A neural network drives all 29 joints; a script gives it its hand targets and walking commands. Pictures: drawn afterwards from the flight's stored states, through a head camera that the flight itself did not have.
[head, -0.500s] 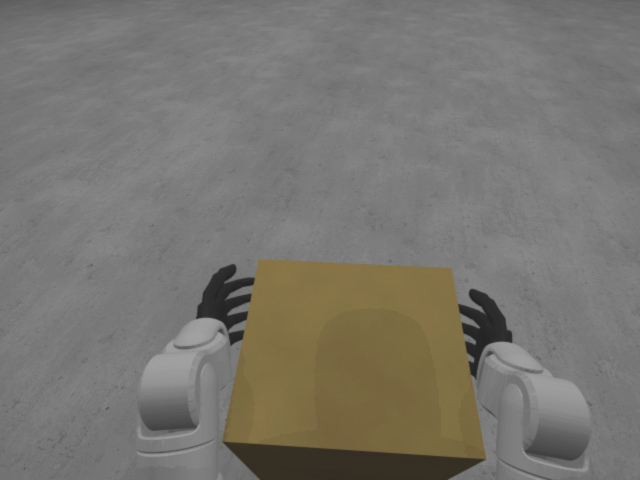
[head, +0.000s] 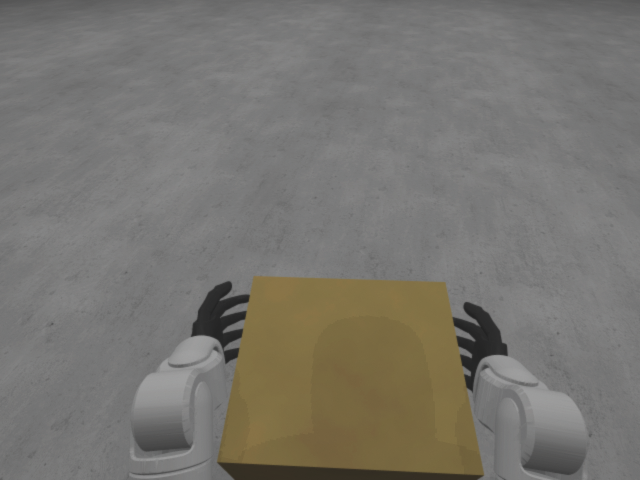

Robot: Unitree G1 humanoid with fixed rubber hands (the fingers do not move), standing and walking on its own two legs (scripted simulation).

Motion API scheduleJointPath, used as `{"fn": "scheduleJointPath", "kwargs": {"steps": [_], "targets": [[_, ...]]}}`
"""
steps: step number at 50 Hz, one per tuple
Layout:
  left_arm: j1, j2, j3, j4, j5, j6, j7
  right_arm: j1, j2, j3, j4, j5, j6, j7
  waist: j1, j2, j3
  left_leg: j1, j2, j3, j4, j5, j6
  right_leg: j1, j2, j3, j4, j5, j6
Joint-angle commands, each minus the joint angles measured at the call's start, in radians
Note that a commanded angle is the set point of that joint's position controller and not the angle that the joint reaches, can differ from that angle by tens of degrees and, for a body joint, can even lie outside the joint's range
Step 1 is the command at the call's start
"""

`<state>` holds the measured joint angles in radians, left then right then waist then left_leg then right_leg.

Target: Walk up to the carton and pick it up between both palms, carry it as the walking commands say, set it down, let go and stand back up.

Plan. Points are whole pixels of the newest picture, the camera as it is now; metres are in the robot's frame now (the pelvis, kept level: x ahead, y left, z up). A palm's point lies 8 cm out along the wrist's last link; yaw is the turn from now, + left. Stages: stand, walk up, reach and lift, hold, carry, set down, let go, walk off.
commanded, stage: carry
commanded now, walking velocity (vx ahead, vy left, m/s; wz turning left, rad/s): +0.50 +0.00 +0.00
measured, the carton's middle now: (344, 400) +0.24 +0.00 +0.02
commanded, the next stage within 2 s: none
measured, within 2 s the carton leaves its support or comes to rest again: neither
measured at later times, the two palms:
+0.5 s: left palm (260, 185) +0.58 +0.15 +0.10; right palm (432, 198) +0.58 -0.16 +0.09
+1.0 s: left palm (281, 103) +0.95 +0.16 +0.11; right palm (405, 114) +0.94 -0.15 +0.09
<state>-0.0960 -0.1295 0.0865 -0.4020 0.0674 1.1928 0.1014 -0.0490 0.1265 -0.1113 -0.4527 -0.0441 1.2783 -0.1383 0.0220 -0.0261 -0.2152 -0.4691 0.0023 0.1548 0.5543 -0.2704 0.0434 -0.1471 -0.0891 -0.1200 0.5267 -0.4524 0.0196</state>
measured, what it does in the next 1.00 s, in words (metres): walks ahead: right foot, then left foot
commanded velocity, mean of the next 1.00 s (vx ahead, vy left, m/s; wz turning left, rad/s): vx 0.50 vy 0.00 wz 0.00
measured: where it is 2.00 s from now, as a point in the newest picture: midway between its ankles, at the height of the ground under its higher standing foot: (331, 241)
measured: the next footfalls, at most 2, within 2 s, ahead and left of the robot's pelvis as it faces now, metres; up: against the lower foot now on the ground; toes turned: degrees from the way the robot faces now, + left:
right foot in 0.32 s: +0.35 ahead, -0.14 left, +0.00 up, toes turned -10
left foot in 0.64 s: +0.58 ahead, +0.12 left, +0.00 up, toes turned +8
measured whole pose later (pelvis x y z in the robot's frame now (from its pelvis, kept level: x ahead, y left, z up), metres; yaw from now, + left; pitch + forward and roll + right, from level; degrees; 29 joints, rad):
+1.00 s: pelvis +0.71 +0.01 -0.01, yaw -2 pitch +2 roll +0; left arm -0.03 -0.13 0.07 -0.45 0.07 1.20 0.11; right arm 0.00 0.13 -0.09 -0.45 -0.04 1.25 -0.12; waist 0.01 0.02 -0.20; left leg 0.03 0.05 0.17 0.45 -0.50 -0.01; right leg -0.45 -0.07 -0.12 0.63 -0.20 0.02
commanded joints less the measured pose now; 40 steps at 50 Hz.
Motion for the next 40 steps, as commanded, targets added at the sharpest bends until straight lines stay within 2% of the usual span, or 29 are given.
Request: {"fn": "scheduleJointPath", "kwargs": {"steps": [1, 2, 3, 4, 5, 7, 9, 10, 12, 13, 15, 17, 18, 19, 20, 21, 22, 23, 24, 28, 30, 31, 32, 33, 34, 35, 36, 38, 40], "targets": [[-0.332, -0.828, -0.648, -0.217, -0.332, 0.01, -0.101, -0.427, 0.81, 0.67, -0.198, 0.3, -0.077, 0.123, -0.068, 0.078, -0.309, 0.757, 0.196, -0.269, -0.148, 0.017, 0.097, -0.345, -0.037, -0.067, 0.423, 0.572, 0.022], [-0.333, -0.796, -0.642, -0.227, -0.317, 0.018, -0.101, -0.432, 0.777, 0.666, -0.167, 0.298, -0.074, 0.119, -0.058, 0.327, -0.219, 0.835, 0.407, -0.632, -0.242, 0.241, 0.215, -0.653, 0.103, -0.049, 0.623, -0.016, 0.037], [-0.35, -0.784, -0.627, -0.198, -0.302, 0.024, -0.103, -0.426, 0.792, 0.66, -0.125, 0.303, -0.065, 0.123, -0.058, 0.264, -0.177, 0.782, 0.431, -0.643, -0.218, 0.299, 0.26, -0.7, 0.035, 0.053, 0.728, -0.089, 0.009], [-0.342, -0.823, -0.624, -0.148, -0.303, 0.027, -0.108, -0.469, 0.815, 0.677, -0.139, 0.299, -0.063, 0.122, -0.056, 0.155, -0.111, 0.691, 0.428, -0.587, -0.228, 0.294, 0.246, -0.716, 0.0, 0.078, 0.736, -0.072, -0.002], [-0.364, -0.811, -0.624, -0.166, -0.302, 0.017, -0.114, -0.46, 0.818, 0.683, -0.117, 0.288, -0.065, 0.13, -0.05, 0.055, -0.039, 0.565, 0.398, -0.523, -0.299, 0.146, 0.217, -0.663, -0.04, 0.108, 0.681, -0.016, -0.008], [-0.351, -0.849, -0.63, -0.117, -0.307, 0.02, -0.12, -0.462, 0.813, 0.664, -0.111, 0.279, -0.07, 0.134, -0.037, 0.118, 0.012, 0.429, 0.365, -0.423, -0.384, -0.082, 0.176, -0.597, -0.079, 0.102, 0.5, 0.026, -0.005], [-0.355, -0.819, -0.62, -0.093, -0.287, 0.023, -0.114, -0.481, 0.775, 0.662, -0.108, 0.271, -0.067, 0.131, -0.042, 0.149, 0.099, 0.382, 0.337, -0.348, -0.431, -0.091, 0.155, -0.568, -0.05, 0.036, 0.358, 0.033, -0.011], [-0.333, -0.829, -0.617, -0.083, -0.294, 0.024, -0.113, -0.46, 0.775, 0.656, -0.103, 0.271, -0.065, 0.133, -0.043, 0.134, 0.086, 0.411, 0.327, -0.302, -0.415, 0.045, 0.147, -0.554, -0.037, 0.01, 0.291, 0.07, -0.007], [-0.351, -0.826, -0.639, -0.109, -0.299, 0.029, -0.107, -0.476, 0.755, 0.647, -0.14, 0.271, -0.065, 0.133, -0.042, 0.214, 0.099, 0.432, 0.278, -0.226, -0.383, 0.238, 0.122, -0.531, -0.011, -0.038, 0.214, 0.167, -0.002], [-0.35, -0.823, -0.634, -0.109, -0.3, 0.031, -0.108, -0.501, 0.768, 0.666, -0.155, 0.279, -0.063, 0.131, -0.045, 0.171, 0.086, 0.443, 0.259, -0.178, -0.359, 0.341, 0.1, -0.476, 0.016, -0.069, 0.156, 0.188, -0.008], [-0.343, -0.819, -0.63, -0.123, -0.302, 0.026, -0.11, -0.516, 0.766, 0.679, -0.186, 0.296, -0.066, 0.132, -0.044, 0.175, 0.082, 0.443, 0.263, -0.148, -0.298, 0.512, 0.082, -0.407, 0.052, -0.106, 0.11, 0.24, -0.013], [-0.313, -0.794, -0.609, -0.099, -0.298, 0.035, -0.105, -0.486, 0.753, 0.675, -0.153, 0.276, -0.048, 0.126, 0.006, 0.079, -0.02, 0.302, 0.17, 0.046, 0.02, 0.75, -0.009, 0.015, 0.112, -0.132, -0.051, 0.288, -0.053], [-0.3, -0.797, -0.614, -0.105, -0.302, 0.032, -0.1, -0.506, 0.734, 0.666, -0.167, 0.28, -0.048, 0.124, 0.038, -0.033, -0.127, 0.063, 0.121, 0.037, 0.313, 0.665, -0.052, 0.293, -0.057, 0.145, -0.077, 0.236, -0.124], [-0.319, -0.794, -0.607, -0.128, -0.311, 0.021, -0.101, -0.511, 0.757, 0.678, -0.204, 0.292, -0.053, 0.121, 0.023, -0.31, -0.233, -0.155, -0.003, 0.031, 0.628, 0.139, -0.086, 0.481, -0.301, 0.555, -0.194, 0.372, -0.228], [-0.32, -0.811, -0.617, -0.158, -0.319, 0.015, -0.095, -0.52, 0.783, 0.694, -0.22, 0.309, -0.057, 0.124, 0.018, -0.323, -0.193, -0.316, -0.053, -0.059, 0.766, -0.211, -0.082, 0.507, -0.324, 0.609, -0.207, 0.645, -0.261], [-0.298, -0.837, -0.629, -0.157, -0.316, 0.014, -0.097, -0.495, 0.808, 0.7, -0.232, 0.32, -0.062, 0.124, 0.022, -0.215, -0.214, -0.371, 0.0, -0.12, 0.819, -0.206, -0.072, 0.529, -0.335, 0.554, -0.141, 0.826, -0.268], [-0.292, -0.845, -0.639, -0.177, -0.313, 0.009, -0.097, -0.433, 0.834, 0.695, -0.189, 0.319, -0.065, 0.128, 0.029, -0.104, -0.212, -0.432, 0.03, -0.133, 0.767, -0.197, -0.056, 0.552, -0.322, 0.469, -0.13, 0.838, -0.247], [-0.282, -0.876, -0.636, -0.156, -0.316, 0.007, -0.108, -0.463, 0.854, 0.711, -0.212, 0.326, -0.073, 0.131, 0.015, -0.102, -0.16, -0.407, 0.085, -0.15, 0.632, -0.167, -0.046, 0.465, -0.299, 0.38, -0.18, 0.695, -0.185], [-0.305, -0.897, -0.646, -0.179, -0.324, -0.001, -0.112, -0.479, 0.882, 0.731, -0.228, 0.339, -0.08, 0.138, 0.013, -0.08, -0.155, -0.329, 0.1, -0.135, 0.477, -0.157, -0.046, 0.384, -0.291, 0.334, -0.214, 0.597, -0.168], [-0.316, -0.876, -0.672, -0.23, -0.346, -0.013, -0.111, -0.423, 0.853, 0.699, -0.213, 0.302, -0.092, 0.135, 0.002, -0.188, -0.063, -0.08, 0.034, -0.016, 0.019, -0.049, -0.049, 0.174, -0.24, 0.079, -0.234, 0.507, -0.116], [-0.301, -0.86, -0.673, -0.231, -0.348, -0.012, -0.105, -0.412, 0.851, 0.69, -0.21, 0.299, -0.094, 0.134, -0.019, -0.126, -0.115, 0.219, -0.057, 0.133, -0.113, 0.114, -0.04, 0.044, -0.171, -0.062, -0.104, 0.645, -0.058], [-0.292, -0.833, -0.677, -0.255, -0.338, -0.012, -0.102, -0.378, 0.831, 0.684, -0.188, 0.298, -0.092, 0.138, -0.036, -0.048, -0.208, 0.465, -0.044, 0.115, -0.086, 0.154, -0.02, -0.052, -0.132, -0.105, 0.049, 0.704, -0.021], [-0.345, -0.795, -0.687, -0.278, -0.33, 0.001, -0.098, -0.348, 0.796, 0.65, -0.157, 0.283, -0.085, 0.139, -0.064, 0.108, -0.203, 0.606, 0.111, -0.118, -0.132, -0.002, 0.03, -0.275, -0.072, -0.11, 0.275, 0.477, 0.015], [-0.336, -0.776, -0.666, -0.256, -0.318, 0.012, -0.103, -0.385, 0.776, 0.659, -0.162, 0.285, -0.084, 0.13, -0.061, 0.292, -0.18, 0.661, 0.374, -0.607, -0.287, -0.092, 0.146, -0.495, 0.074, -0.099, 0.541, 0.114, 0.056], [-0.335, -0.76, -0.667, -0.243, -0.31, 0.021, -0.097, -0.37, 0.774, 0.658, -0.127, 0.287, -0.071, 0.131, -0.051, 0.292, -0.147, 0.693, 0.413, -0.652, -0.291, 0.044, 0.205, -0.617, 0.052, 0.018, 0.678, -0.057, 0.038], [-0.349, -0.78, -0.662, -0.207, -0.304, 0.028, -0.105, -0.435, 0.782, 0.673, -0.173, 0.292, -0.075, 0.127, -0.053, 0.212, -0.11, 0.623, 0.414, -0.64, -0.267, 0.059, 0.226, -0.657, 0.011, 0.075, 0.732, -0.045, 0.019], [-0.338, -0.806, -0.649, -0.167, -0.301, 0.033, -0.11, -0.437, 0.812, 0.678, -0.147, 0.285, -0.068, 0.126, -0.052, 0.116, -0.067, 0.566, 0.411, -0.577, -0.292, 0.033, 0.22, -0.651, -0.014, 0.095, 0.733, -0.018, 0.012], [-0.298, -0.818, -0.642, -0.123, -0.283, 0.025, -0.115, -0.41, 0.801, 0.676, -0.126, 0.275, -0.077, 0.134, -0.039, 0.165, 0.0, 0.462, 0.373, -0.432, -0.324, -0.001, 0.168, -0.603, -0.059, 0.106, 0.613, 0.031, 0.009], [-0.305, -0.825, -0.652, -0.145, -0.293, 0.014, -0.116, -0.405, 0.801, 0.676, -0.143, 0.28, -0.084, 0.142, -0.042, 0.134, 0.002, 0.468, 0.365, -0.389, -0.366, -0.043, 0.153, -0.563, -0.052, 0.085, 0.407, 0.007, 0.003]]}}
